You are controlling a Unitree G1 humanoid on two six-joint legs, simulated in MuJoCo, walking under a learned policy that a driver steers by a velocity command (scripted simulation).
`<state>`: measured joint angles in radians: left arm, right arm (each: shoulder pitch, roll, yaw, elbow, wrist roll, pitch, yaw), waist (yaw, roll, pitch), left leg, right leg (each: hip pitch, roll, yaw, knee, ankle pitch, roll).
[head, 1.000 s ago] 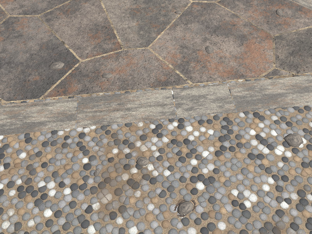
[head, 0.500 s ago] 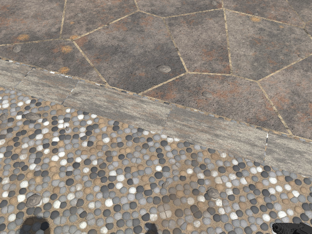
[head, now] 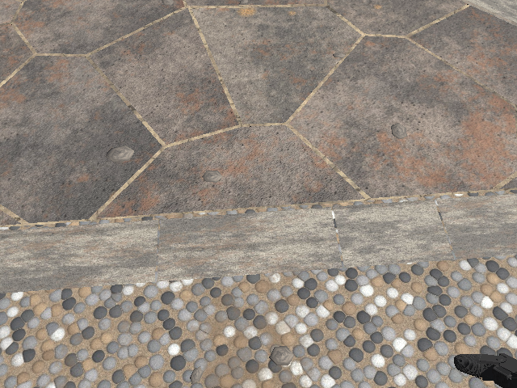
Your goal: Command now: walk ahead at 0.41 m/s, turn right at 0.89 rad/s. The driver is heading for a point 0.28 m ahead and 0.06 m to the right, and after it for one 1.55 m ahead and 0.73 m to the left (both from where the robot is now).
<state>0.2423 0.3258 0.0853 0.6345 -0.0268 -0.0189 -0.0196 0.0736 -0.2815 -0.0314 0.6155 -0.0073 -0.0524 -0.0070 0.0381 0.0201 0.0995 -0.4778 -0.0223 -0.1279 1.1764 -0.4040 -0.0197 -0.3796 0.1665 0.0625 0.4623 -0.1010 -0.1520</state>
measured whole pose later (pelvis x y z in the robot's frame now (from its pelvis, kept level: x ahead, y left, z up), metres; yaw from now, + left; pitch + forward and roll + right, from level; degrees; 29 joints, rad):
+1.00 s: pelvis +0.28 +0.05 +0.01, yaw +24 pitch +1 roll -1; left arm 0.09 0.26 0.05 0.67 0.02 0.00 0.05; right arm 0.24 -0.38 -0.10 0.60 0.03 0.07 -0.02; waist -0.01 0.06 0.06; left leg -0.55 0.01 -0.09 1.16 -0.39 -0.12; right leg -0.24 0.02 -0.03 0.41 -0.19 -0.03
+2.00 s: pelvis +0.57 +0.17 -0.04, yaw +19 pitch +1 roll +2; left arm 0.20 0.34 0.07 0.66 -0.06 -0.02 -0.05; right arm 0.32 -0.32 -0.07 0.79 0.01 -0.07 0.01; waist 0.00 0.00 0.07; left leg 0.00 0.15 0.11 1.03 -0.51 -0.06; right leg -0.61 0.00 -0.08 0.88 -0.29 -0.12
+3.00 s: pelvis +1.44 +0.43 +0.00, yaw +49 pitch +0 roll -3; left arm 0.19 0.29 0.05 0.61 0.01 -0.12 0.01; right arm 0.33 -0.32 -0.05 0.72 0.03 -0.03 0.00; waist -0.01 0.03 0.02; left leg -0.41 -0.03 -0.09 1.35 -0.37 0.06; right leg -0.32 0.02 0.03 0.54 -0.23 0.04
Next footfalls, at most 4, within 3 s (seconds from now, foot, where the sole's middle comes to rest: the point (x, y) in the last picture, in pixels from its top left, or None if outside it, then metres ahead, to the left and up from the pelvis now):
0.32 left None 0.28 0.17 -0.77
0.78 right None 0.38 -0.03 -0.77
1.26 left None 0.26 0.22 -0.77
1.94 right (236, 270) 0.73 0.15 -0.77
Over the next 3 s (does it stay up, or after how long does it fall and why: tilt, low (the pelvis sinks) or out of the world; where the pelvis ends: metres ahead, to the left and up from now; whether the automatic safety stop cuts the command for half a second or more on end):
stays up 1.44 0.43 0.00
